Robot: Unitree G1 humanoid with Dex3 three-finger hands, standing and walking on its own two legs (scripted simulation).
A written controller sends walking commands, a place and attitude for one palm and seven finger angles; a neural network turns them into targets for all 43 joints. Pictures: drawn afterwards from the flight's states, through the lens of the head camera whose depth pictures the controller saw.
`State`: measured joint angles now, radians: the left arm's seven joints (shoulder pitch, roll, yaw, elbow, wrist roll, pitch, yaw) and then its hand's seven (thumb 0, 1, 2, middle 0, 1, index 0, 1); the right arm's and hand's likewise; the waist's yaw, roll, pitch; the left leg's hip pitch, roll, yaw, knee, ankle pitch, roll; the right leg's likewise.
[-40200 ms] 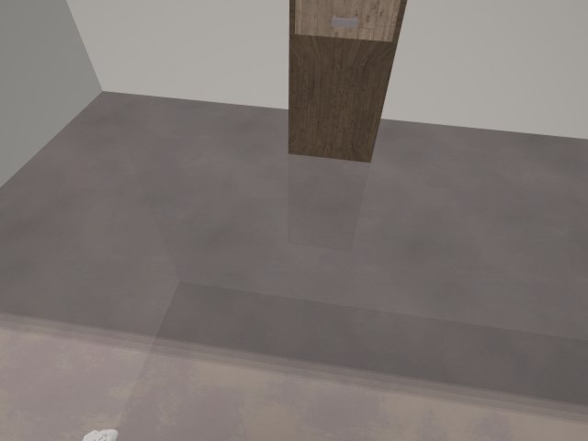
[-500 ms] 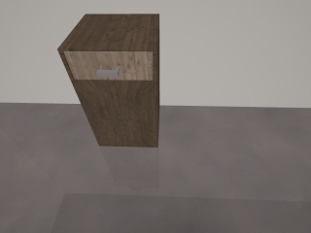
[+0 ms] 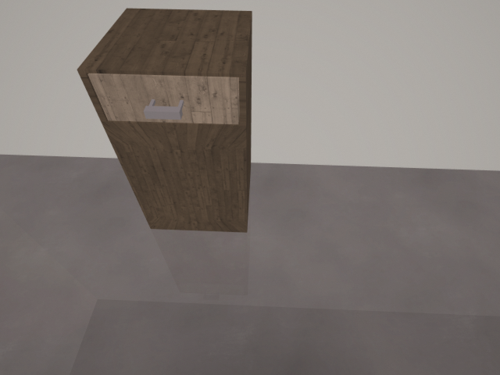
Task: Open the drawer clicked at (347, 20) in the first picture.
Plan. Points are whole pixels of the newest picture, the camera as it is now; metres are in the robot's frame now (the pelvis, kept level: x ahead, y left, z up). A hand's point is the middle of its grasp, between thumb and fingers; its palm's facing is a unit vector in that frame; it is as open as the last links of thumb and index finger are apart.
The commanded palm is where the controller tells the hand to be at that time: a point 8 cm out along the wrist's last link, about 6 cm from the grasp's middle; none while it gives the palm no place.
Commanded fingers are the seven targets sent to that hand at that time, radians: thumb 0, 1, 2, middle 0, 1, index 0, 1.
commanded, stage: look to check the result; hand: left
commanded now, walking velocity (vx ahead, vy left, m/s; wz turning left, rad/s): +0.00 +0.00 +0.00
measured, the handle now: (165, 107) +0.80 +0.29 -0.05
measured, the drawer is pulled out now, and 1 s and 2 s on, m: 0.00 0.00 0.00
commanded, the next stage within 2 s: take the last steps up to it in 0.24 s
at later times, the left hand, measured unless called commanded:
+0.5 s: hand out of the picture +0.08 +0.22 -0.16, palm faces -0.02 -0.95 -0.31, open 7.4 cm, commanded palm none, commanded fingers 0.00 0.90 0.90 -0.20 -0.30 -0.20 -0.30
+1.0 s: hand (143, 353) +0.19 +0.22 -0.18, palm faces +0.03 -0.98 -0.20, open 7.3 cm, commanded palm none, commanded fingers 0.00 0.90 0.90 -0.20 -0.30 -0.20 -0.30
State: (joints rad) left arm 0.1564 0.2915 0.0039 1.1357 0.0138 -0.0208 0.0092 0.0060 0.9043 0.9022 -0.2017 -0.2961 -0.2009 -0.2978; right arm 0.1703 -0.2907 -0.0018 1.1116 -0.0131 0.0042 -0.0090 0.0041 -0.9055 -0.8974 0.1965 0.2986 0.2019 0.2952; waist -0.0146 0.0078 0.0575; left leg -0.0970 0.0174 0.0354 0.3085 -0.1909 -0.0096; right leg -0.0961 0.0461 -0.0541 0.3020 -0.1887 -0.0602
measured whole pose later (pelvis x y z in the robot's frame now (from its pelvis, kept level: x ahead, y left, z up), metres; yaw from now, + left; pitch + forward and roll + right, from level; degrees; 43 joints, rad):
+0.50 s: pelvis +0.02 +0.00 +0.00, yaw +0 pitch -1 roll +0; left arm 0.15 0.28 0.01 1.11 0.02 -0.02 0.01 0.00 0.90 0.90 -0.20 -0.30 -0.20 -0.30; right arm 0.19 -0.29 -0.01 1.10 -0.02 0.01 -0.01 0.00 -0.91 -0.90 0.20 0.30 0.20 0.30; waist -0.01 0.02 0.03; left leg -0.10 0.03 0.03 0.37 -0.25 -0.02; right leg -0.08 0.06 -0.06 0.33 -0.23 -0.07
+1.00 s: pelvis +0.16 +0.04 -0.01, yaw +2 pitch +1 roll +1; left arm 0.22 0.17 0.05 1.05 0.03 -0.02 -0.01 0.01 0.93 0.90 -0.20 -0.30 -0.20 -0.30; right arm 0.45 -0.09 -0.02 1.16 -0.03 -0.04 -0.02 0.00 -0.90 -0.90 0.20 0.30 0.20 0.30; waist -0.03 0.01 0.09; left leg -0.10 0.04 0.10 0.46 -0.36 -0.01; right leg -0.41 -0.07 -0.11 0.69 -0.31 -0.03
